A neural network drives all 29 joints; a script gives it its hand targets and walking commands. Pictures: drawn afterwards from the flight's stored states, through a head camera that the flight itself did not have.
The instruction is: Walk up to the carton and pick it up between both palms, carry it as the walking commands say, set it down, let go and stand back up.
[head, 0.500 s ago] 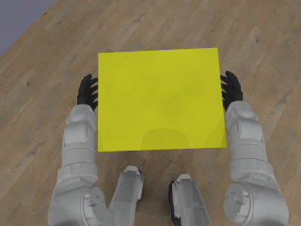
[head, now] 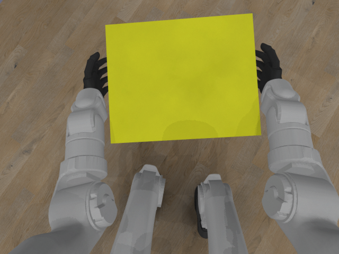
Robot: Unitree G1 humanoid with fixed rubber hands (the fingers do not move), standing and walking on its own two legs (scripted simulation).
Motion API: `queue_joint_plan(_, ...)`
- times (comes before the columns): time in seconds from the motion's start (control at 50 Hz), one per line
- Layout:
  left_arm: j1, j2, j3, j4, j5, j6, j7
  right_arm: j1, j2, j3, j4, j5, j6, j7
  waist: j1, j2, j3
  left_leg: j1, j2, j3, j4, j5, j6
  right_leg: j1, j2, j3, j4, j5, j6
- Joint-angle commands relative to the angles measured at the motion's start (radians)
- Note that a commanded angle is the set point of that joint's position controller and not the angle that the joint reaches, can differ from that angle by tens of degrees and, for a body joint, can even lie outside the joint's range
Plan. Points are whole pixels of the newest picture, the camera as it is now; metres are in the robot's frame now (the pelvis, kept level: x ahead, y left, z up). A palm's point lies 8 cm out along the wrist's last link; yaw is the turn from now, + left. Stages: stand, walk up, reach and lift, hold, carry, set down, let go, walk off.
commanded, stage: set down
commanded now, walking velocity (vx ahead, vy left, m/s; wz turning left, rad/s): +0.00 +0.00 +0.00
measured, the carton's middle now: (180, 92) +0.49 +0.04 -0.17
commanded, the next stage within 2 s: none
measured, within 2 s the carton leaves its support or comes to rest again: rests again in 1.92 s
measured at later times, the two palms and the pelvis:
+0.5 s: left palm (108, 91) +0.48 +0.23 -0.17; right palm (252, 85) +0.53 -0.15 -0.18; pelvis -0.01 +0.00 -0.07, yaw +0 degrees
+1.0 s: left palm (118, 95) +0.50 +0.23 -0.27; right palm (240, 89) +0.55 -0.15 -0.27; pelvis -0.01 +0.00 -0.13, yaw +0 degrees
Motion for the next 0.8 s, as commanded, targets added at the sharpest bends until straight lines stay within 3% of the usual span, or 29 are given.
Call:
queue_joint_plan(0.0,-0.655,-0.845,-0.528,0.004,-0.149,-0.011,-0.245,-0.554,0.924,0.437,-0.005,0.134,-0.002,0.246,0.022,-0.017,-0.948,0.665,-0.045,0.127,-0.053,0.224,0.003,0.353,0.028,-0.08,-0.159,0.179,-0.011)
queue_joint_plan(0.32,-0.786,-0.775,-0.491,0.018,-0.171,-0.013,-0.257,-0.683,0.893,0.434,0.013,0.152,0.001,0.208,0.04,-0.048,-0.971,0.471,-0.035,0.148,0.093,0.198,0.011,0.324,0.025,-0.079,-0.016,0.203,-0.007)
queue_joint_plan(0.78,-0.904,-0.702,-0.518,0.009,-0.229,-0.044,-0.232,-0.798,0.812,0.474,0.01,0.206,-0.028,0.176,0.047,-0.042,-0.951,0.376,-0.026,0.15,0.287,0.248,0.011,0.193,0.024,-0.091,0.202,0.236,-0.013)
